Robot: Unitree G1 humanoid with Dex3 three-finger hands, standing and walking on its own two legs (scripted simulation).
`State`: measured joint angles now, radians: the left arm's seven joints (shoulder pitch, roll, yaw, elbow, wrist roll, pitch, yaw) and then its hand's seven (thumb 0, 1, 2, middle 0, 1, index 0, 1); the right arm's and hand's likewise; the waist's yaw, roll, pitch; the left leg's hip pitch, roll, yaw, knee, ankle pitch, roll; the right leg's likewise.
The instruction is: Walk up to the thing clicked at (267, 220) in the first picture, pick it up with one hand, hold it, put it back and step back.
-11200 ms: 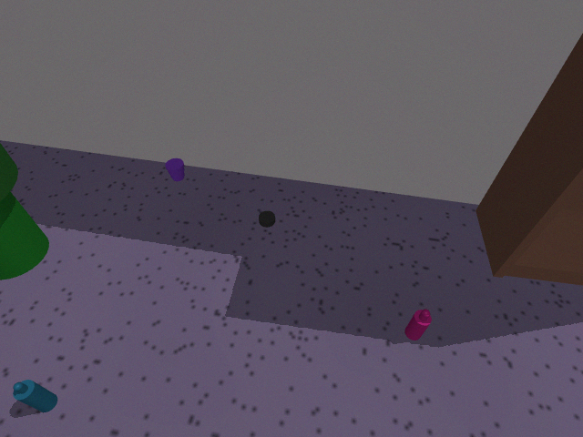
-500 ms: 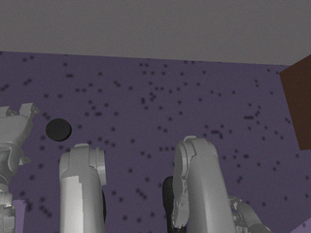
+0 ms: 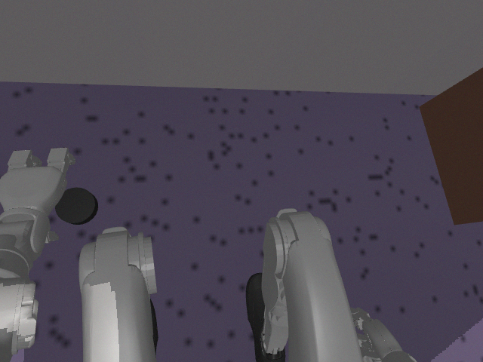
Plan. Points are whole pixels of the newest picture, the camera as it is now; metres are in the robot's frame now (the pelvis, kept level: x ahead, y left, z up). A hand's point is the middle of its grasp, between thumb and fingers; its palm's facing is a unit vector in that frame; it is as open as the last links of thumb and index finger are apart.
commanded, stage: approach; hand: left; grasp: from above
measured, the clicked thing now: (77, 206) +0.40 +0.26 -0.30
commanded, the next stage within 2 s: rest palm in 0.70 s
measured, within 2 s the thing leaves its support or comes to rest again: neither
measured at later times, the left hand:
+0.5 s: hand (34, 219) +0.36 +0.29 -0.17, palm faces -0.48 -0.08 -0.88, open 14.0 cm
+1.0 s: hand (57, 196) +0.40 +0.27 -0.21, palm faces -0.46 -0.08 -0.88, open 14.1 cm
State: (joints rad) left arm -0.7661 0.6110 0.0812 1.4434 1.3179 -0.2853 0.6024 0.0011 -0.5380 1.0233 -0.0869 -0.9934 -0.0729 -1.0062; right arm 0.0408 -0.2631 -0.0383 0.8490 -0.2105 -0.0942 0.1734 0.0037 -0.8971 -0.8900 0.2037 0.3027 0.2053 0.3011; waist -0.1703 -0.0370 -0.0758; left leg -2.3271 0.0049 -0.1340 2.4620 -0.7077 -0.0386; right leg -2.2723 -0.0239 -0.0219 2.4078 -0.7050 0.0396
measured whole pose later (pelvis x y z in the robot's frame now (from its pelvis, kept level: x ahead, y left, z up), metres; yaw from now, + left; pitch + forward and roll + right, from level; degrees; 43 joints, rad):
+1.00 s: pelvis +0.00 +0.00 -0.01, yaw -2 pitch +31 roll -7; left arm -0.85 0.67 0.17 1.63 1.29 -0.18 0.63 0.00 -0.51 0.97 -0.07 -1.03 -0.08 -1.02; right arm 0.08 -0.30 0.02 0.85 -0.26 -0.14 0.25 0.00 -0.90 -0.90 0.20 0.30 0.20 0.30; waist -0.25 -0.01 -0.02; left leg -2.34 0.01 -0.17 2.50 -0.71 -0.03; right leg -2.28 0.00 -0.05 2.42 -0.68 0.05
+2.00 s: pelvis +0.00 +0.01 -0.02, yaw -6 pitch +25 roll -12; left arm -0.77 0.71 0.09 1.70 1.32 -0.30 0.88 0.00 -0.45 0.90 -0.06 -1.07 -0.10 -1.03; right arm 0.03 -0.30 0.12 0.87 -0.33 -0.27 0.38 0.00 -0.90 -0.90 0.20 0.30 0.20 0.30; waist -0.27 -0.08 0.11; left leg -2.29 0.01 -0.25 2.59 -0.76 -0.03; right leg -2.20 0.02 -0.11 2.44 -0.70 0.07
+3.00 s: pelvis +0.00 +0.01 -0.02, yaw -8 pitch +25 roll -13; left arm -0.85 0.82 0.12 1.73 1.22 -0.25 0.72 0.00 -0.37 0.86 -0.08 -1.08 -0.14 -1.03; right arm 0.02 -0.36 0.17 0.82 -0.30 -0.34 0.40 0.00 -0.90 -0.90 0.20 0.30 0.20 0.30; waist -0.30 -0.11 0.16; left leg -2.31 0.01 -0.27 2.60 -0.74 -0.02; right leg -2.20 0.03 -0.13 2.43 -0.68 0.07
